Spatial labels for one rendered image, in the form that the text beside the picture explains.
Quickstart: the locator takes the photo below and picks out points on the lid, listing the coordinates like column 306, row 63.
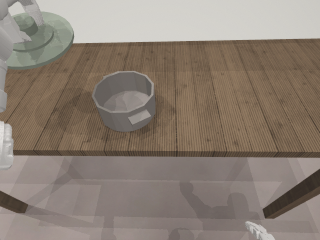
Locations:
column 52, row 40

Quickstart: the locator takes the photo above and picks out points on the table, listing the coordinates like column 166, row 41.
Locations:
column 256, row 98

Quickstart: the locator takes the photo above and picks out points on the pot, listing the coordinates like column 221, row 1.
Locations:
column 125, row 100

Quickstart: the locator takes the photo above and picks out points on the left robot forearm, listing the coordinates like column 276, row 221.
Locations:
column 6, row 49

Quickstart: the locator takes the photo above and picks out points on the robot left upper arm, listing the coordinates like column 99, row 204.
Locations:
column 6, row 146

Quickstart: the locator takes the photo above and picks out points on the robot right hand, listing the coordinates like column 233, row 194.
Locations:
column 258, row 231

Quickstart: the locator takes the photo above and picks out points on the robot left hand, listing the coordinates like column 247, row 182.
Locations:
column 12, row 28

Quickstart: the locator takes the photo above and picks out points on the knob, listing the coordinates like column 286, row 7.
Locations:
column 26, row 24

